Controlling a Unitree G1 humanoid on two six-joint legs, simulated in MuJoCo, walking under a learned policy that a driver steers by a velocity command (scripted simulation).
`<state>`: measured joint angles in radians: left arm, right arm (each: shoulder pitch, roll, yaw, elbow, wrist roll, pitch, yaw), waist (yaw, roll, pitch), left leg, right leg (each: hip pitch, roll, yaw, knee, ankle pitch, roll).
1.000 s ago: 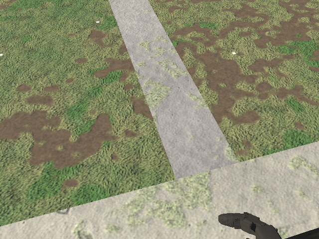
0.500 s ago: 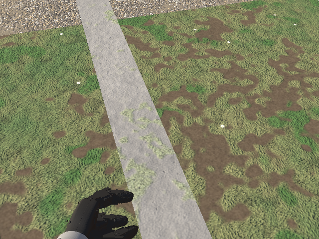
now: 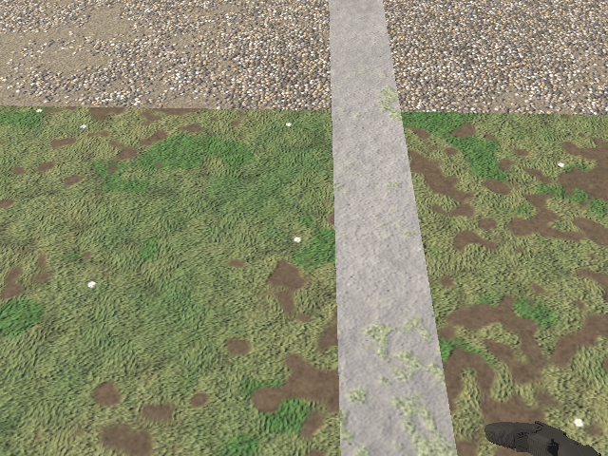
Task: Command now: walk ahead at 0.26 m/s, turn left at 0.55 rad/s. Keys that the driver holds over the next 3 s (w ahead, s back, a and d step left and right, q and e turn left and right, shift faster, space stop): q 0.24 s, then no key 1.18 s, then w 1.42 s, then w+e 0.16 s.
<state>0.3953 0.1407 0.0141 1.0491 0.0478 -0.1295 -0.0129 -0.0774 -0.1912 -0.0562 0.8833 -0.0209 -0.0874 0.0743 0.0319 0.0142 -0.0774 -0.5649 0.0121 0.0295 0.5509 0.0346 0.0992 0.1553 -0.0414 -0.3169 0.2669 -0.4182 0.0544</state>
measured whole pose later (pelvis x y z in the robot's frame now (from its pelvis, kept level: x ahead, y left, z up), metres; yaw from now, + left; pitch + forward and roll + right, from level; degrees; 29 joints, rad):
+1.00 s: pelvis +0.13 +0.01 +0.01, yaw +15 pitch +0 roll +0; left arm 0.23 0.19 0.05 0.90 0.01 -0.01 0.04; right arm 0.24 -0.17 -0.03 0.85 -0.01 -0.01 -0.03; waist 0.02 0.00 0.00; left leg -0.26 0.00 -0.03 0.62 -0.35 -0.01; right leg -0.36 -0.03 0.02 0.59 -0.23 0.03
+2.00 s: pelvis +0.31 +0.06 +0.02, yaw +15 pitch +3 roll -1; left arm 0.47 0.19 0.03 1.05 -0.02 -0.09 0.02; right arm 0.01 -0.24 -0.03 0.85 0.03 -0.09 0.02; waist 0.09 0.03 -0.01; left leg -0.62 0.07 0.02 0.63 -0.05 0.03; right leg 0.05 0.01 -0.03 0.23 -0.33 0.00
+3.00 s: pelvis +0.85 +0.19 +0.03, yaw +13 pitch +2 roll -1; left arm 0.38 0.22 0.05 0.97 -0.01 -0.09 0.00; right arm 0.04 -0.26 -0.06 0.85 0.01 -0.08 0.00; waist 0.07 0.04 0.00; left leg -0.68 0.11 -0.06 0.65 0.07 -0.01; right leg -0.05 0.06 -0.03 0.23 -0.21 -0.06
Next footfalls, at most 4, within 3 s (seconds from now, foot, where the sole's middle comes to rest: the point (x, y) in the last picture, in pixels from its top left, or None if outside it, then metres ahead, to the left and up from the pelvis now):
0.46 right None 0.26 -0.10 -0.76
0.74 left None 0.13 0.14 -0.76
2.08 left None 0.48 0.24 -0.76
2.62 right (288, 330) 0.85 0.10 -0.76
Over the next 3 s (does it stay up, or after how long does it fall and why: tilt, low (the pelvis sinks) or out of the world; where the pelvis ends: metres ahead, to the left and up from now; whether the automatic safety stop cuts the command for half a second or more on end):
stays up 0.85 0.19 0.03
